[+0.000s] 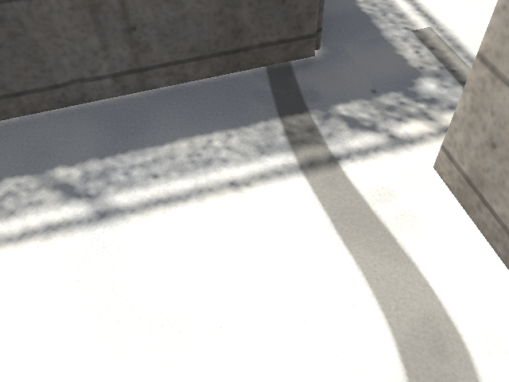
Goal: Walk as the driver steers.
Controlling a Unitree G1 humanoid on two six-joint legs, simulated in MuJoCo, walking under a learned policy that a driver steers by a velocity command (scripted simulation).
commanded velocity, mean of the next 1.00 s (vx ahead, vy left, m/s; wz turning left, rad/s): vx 0.12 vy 0.00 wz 0.04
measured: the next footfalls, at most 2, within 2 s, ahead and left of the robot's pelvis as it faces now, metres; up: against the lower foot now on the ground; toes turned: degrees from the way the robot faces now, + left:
left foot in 0.30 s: +0.30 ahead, +0.14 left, +0.00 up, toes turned +3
right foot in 0.60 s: +0.23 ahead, -0.12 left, +0.00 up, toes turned +2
